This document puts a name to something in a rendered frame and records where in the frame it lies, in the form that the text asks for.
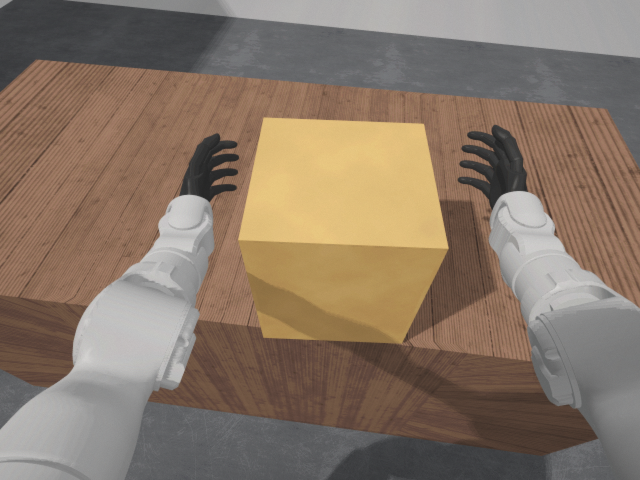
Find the robot right upper arm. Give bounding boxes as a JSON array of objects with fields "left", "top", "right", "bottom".
[{"left": 527, "top": 296, "right": 640, "bottom": 480}]

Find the carton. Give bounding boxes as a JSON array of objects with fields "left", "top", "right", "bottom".
[{"left": 238, "top": 118, "right": 449, "bottom": 344}]

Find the robot right forearm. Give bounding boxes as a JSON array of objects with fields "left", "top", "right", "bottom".
[{"left": 489, "top": 191, "right": 640, "bottom": 325}]

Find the robot left forearm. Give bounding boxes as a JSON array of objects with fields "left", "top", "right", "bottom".
[{"left": 72, "top": 195, "right": 214, "bottom": 365}]

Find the right robot hand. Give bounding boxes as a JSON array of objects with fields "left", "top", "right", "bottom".
[{"left": 458, "top": 125, "right": 528, "bottom": 210}]

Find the robot left upper arm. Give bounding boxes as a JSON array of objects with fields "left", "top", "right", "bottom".
[{"left": 0, "top": 280, "right": 200, "bottom": 480}]

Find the pedestal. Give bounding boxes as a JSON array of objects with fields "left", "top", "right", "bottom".
[{"left": 0, "top": 60, "right": 640, "bottom": 456}]

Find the left robot hand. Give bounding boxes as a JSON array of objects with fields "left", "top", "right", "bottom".
[{"left": 179, "top": 133, "right": 239, "bottom": 202}]

